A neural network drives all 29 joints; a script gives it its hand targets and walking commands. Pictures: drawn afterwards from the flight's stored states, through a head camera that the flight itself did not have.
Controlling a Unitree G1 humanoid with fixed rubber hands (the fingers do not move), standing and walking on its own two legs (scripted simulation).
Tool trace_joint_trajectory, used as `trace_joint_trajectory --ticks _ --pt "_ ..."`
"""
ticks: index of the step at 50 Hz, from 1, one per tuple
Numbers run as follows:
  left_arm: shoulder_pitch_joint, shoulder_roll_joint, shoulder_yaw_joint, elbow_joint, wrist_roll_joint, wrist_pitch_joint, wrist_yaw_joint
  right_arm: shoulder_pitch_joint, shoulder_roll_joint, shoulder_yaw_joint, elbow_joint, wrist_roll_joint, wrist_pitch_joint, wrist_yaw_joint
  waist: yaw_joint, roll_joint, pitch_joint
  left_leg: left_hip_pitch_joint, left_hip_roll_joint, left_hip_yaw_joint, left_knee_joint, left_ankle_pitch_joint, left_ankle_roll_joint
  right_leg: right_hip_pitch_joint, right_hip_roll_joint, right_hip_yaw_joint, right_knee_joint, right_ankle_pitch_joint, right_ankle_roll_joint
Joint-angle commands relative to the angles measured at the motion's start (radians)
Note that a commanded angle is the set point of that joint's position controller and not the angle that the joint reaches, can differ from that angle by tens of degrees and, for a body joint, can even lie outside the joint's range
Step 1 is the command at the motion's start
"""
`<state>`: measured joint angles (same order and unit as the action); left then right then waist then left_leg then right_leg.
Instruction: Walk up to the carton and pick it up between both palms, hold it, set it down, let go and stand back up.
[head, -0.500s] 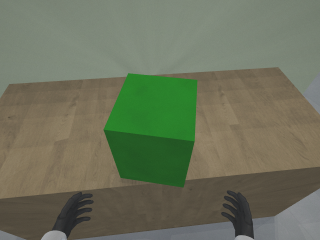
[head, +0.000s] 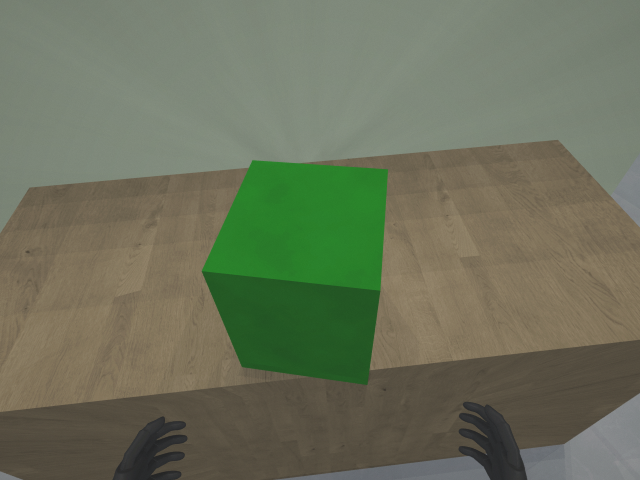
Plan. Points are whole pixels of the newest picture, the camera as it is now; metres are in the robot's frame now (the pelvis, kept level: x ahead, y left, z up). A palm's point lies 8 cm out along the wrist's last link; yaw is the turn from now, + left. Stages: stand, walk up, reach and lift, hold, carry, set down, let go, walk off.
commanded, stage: set down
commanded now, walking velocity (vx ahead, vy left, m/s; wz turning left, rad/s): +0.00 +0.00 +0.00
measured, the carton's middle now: (310, 274) +0.41 -0.01 +0.00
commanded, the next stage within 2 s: let go in 0.42 s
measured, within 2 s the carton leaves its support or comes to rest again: neither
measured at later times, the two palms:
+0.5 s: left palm out of the picture +0.15 +0.23 -0.08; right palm (504, 475) +0.14 -0.21 -0.08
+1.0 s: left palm out of the picture +0.15 +0.23 -0.08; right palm out of the picture +0.13 -0.22 -0.09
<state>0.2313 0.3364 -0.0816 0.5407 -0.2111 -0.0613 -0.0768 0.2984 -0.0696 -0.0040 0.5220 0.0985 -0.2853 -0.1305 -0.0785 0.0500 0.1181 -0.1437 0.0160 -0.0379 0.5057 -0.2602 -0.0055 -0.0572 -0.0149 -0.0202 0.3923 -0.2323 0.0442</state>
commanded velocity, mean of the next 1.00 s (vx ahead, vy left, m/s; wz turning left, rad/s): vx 0.00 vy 0.00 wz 0.00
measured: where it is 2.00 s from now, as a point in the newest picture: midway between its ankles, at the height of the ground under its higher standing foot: outside the picture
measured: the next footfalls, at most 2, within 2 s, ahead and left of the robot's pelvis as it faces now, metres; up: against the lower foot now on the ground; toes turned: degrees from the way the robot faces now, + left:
none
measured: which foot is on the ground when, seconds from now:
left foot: down 0.00-1.00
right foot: down 0.00-1.00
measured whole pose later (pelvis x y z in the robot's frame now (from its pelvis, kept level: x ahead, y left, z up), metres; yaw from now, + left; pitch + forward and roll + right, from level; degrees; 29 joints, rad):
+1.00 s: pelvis +0.00 +0.00 +0.00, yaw +0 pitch -5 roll -2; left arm 0.24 0.28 -0.06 0.54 -0.09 0.08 0.02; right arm 0.21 -0.14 0.00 0.66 0.09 -0.14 -0.02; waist -0.08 0.04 0.11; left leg -0.15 0.02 -0.04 0.50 -0.25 0.00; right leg -0.07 -0.02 -0.02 0.39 -0.23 0.04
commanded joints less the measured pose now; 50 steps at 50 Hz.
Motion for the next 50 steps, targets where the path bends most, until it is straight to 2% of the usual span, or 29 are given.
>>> trace_joint_trajectory --ticks 1,3,4,5,8,9,12,15,17,18,19,20,23,25,26,27,28,29,30,31,36,37,38,39,46,47,48,50 --pt "-0.088 0.038 0.097 -0.154 0.146 0.012 0.037 -0.133 -0.145 -0.058 -0.047 -0.098 -0.009 0.051 0.088 0.054 -0.100 0.054 -0.001 0.055 -0.169 0.144 -0.075 -0.085 0.064 -0.006 -0.071 0.074 -0.062" --pt "-0.106 0.028 0.096 -0.152 0.162 0.038 0.051 -0.151 -0.160 -0.072 -0.038 -0.107 0.008 0.063 0.090 0.061 -0.089 0.035 0.004 0.057 -0.181 0.108 -0.074 -0.080 0.068 -0.012 -0.067 0.049 -0.068" --pt "-0.119 0.041 0.098 -0.176 0.155 0.039 0.053 -0.153 -0.149 -0.070 -0.065 -0.106 0.012 0.060 0.091 0.036 -0.094 0.021 0.003 0.061 -0.175 0.097 -0.069 -0.076 0.063 -0.005 -0.065 0.049 -0.067" --pt "-0.124 0.025 0.096 -0.162 0.163 0.053 0.061 -0.161 -0.159 -0.080 -0.047 -0.118 0.020 0.065 0.085 0.046 -0.091 0.027 0.001 0.061 -0.182 0.082 -0.069 -0.077 0.066 -0.009 -0.067 0.042 -0.069" --pt "-0.142 0.017 0.100 -0.183 0.185 0.081 0.085 -0.196 -0.188 -0.103 -0.037 -0.132 0.037 0.082 0.099 0.054 -0.098 0.008 0.005 0.062 -0.191 0.076 -0.078 -0.076 0.073 -0.020 -0.057 0.036 -0.069" --pt "-0.145 0.023 0.098 -0.190 0.181 0.085 0.087 -0.191 -0.176 -0.102 -0.050 -0.135 0.037 0.081 0.094 0.029 -0.107 0.010 0.002 0.066 -0.189 0.066 -0.072 -0.059 0.068 -0.013 -0.060 0.045 -0.069" --pt "-0.147 0.032 0.114 -0.215 0.175 0.086 0.090 -0.186 -0.172 -0.102 -0.082 -0.139 0.035 0.083 0.096 0.005 -0.129 0.021 -0.001 0.069 -0.182 0.100 -0.063 -0.045 0.067 -0.012 -0.055 0.090 -0.061" --pt "-0.133 0.009 0.113 -0.174 0.195 0.107 0.099 -0.202 -0.201 -0.108 -0.007 -0.151 0.049 0.097 0.102 0.022 -0.104 0.040 0.004 0.067 -0.187 0.142 -0.073 -0.070 0.075 -0.022 -0.058 0.093 -0.064" --pt "-0.122 0.022 0.123 -0.174 0.188 0.108 0.094 -0.188 -0.191 -0.101 -0.024 -0.152 0.053 0.095 0.097 0.006 -0.118 0.048 -0.003 0.076 -0.182 0.149 -0.066 -0.059 0.072 -0.015 -0.058 0.101 -0.059" --pt "-0.124 0.011 0.122 -0.157 0.202 0.119 0.098 -0.199 -0.203 -0.104 0.011 -0.155 0.060 0.103 0.100 0.013 -0.108 0.049 -0.002 0.072 -0.185 0.148 -0.068 -0.068 0.073 -0.019 -0.060 0.091 -0.060" --pt "-0.123 0.021 0.127 -0.182 0.189 0.114 0.096 -0.190 -0.191 -0.104 -0.019 -0.151 0.057 0.100 0.094 0.007 -0.125 0.047 -0.002 0.077 -0.181 0.151 -0.067 -0.051 0.069 -0.012 -0.056 0.104 -0.060" --pt "-0.106 0.002 0.123 -0.160 0.205 0.124 0.100 -0.195 -0.209 -0.103 0.016 -0.152 0.062 0.111 0.104 0.019 -0.115 0.060 -0.002 0.072 -0.188 0.158 -0.070 -0.057 0.078 -0.018 -0.063 0.096 -0.063" --pt "-0.109 0.017 0.138 -0.175 0.191 0.122 0.098 -0.192 -0.203 -0.104 -0.013 -0.153 0.057 0.109 0.098 -0.004 -0.122 0.054 -0.001 0.076 -0.176 0.170 -0.066 -0.050 0.073 -0.014 -0.053 0.112 -0.059" --pt "-0.112 -0.004 0.135 -0.166 0.213 0.134 0.105 -0.206 -0.215 -0.107 0.036 -0.154 0.066 0.119 0.104 0.029 -0.110 0.065 0.000 0.072 -0.185 0.188 -0.073 -0.058 0.079 -0.015 -0.054 0.097 -0.063" --pt "-0.101 0.016 0.143 -0.198 0.196 0.124 0.101 -0.186 -0.195 -0.104 -0.009 -0.154 0.058 0.113 0.100 0.000 -0.130 0.058 -0.005 0.081 -0.175 0.179 -0.066 -0.038 0.071 -0.009 -0.053 0.111 -0.058" --pt "-0.098 -0.003 0.138 -0.154 0.211 0.136 0.108 -0.201 -0.216 -0.106 0.042 -0.158 0.066 0.122 0.103 0.017 -0.117 0.065 -0.002 0.078 -0.181 0.185 -0.069 -0.054 0.079 -0.019 -0.047 0.094 -0.061" --pt "-0.094 0.005 0.145 -0.173 0.201 0.132 0.105 -0.192 -0.209 -0.106 0.013 -0.155 0.062 0.120 0.105 0.010 -0.130 0.066 -0.001 0.084 -0.177 0.198 -0.068 -0.049 0.075 -0.014 -0.050 0.108 -0.059" --pt "-0.086 -0.015 0.144 -0.145 0.220 0.144 0.111 -0.209 -0.230 -0.109 0.058 -0.160 0.067 0.131 0.110 0.026 -0.115 0.076 0.001 0.078 -0.180 0.216 -0.076 -0.057 0.082 -0.021 -0.050 0.105 -0.062" --pt "-0.085 0.004 0.152 -0.182 0.208 0.133 0.106 -0.189 -0.217 -0.106 0.011 -0.157 0.056 0.123 0.104 0.009 -0.138 0.077 0.000 0.079 -0.166 0.232 -0.072 -0.041 0.078 -0.015 -0.046 0.127 -0.059" --pt "-0.076 0.004 0.156 -0.182 0.210 0.131 0.107 -0.180 -0.215 -0.103 0.020 -0.153 0.050 0.126 0.104 0.018 -0.139 0.085 -0.001 0.080 -0.164 0.247 -0.071 -0.044 0.082 -0.021 -0.041 0.132 -0.058" --pt "-0.080 0.003 0.159 -0.180 0.210 0.136 0.106 -0.188 -0.213 -0.105 0.021 -0.157 0.050 0.129 0.104 0.013 -0.135 0.075 -0.004 0.085 -0.160 0.233 -0.066 -0.036 0.077 -0.019 -0.037 0.121 -0.060" --pt "-0.084 -0.010 0.157 -0.151 0.222 0.147 0.110 -0.205 -0.242 -0.105 0.064 -0.156 0.057 0.138 0.111 0.025 -0.126 0.077 -0.003 0.082 -0.164 0.245 -0.071 -0.048 0.083 -0.028 -0.034 0.110 -0.064" --pt "-0.077 0.005 0.165 -0.183 0.207 0.136 0.103 -0.184 -0.215 -0.098 0.008 -0.156 0.052 0.130 0.106 0.003 -0.139 0.071 -0.007 0.091 -0.154 0.240 -0.065 -0.036 0.074 -0.015 -0.038 0.123 -0.059" --pt "-0.082 0.009 0.163 -0.181 0.203 0.134 0.103 -0.185 -0.222 -0.102 0.032 -0.152 0.051 0.131 0.101 -0.004 -0.139 0.079 -0.003 0.086 -0.152 0.250 -0.063 -0.036 0.075 -0.020 -0.031 0.129 -0.059" --pt "-0.099 -0.008 0.159 -0.155 0.212 0.141 0.101 -0.193 -0.226 -0.108 0.050 -0.157 0.055 0.138 0.100 0.014 -0.123 0.066 -0.002 0.088 -0.158 0.204 -0.062 -0.052 0.072 -0.027 -0.033 0.079 -0.066" --pt "0.031 0.162 0.193 -0.069 0.255 0.071 0.109 -0.091 -0.427 -0.104 0.112 -0.152 0.136 0.118 0.102 0.006 -0.193 0.008 0.055 -0.007 -0.073 0.372 0.021 -0.047 -0.052 0.043 0.030 0.221 -0.048" --pt "0.024 0.172 0.188 -0.064 0.250 0.050 0.106 -0.095 -0.431 -0.115 0.103 -0.147 0.166 0.117 0.095 -0.025 -0.224 0.013 0.059 -0.008 -0.070 0.327 0.033 -0.029 -0.061 0.043 0.025 0.233 -0.038" --pt "0.008 0.158 0.174 -0.049 0.253 0.032 0.098 -0.087 -0.401 -0.104 0.113 -0.142 0.195 0.117 0.082 -0.022 -0.191 -0.026 0.059 -0.010 -0.074 0.260 0.040 -0.030 -0.062 0.042 0.034 0.223 -0.040"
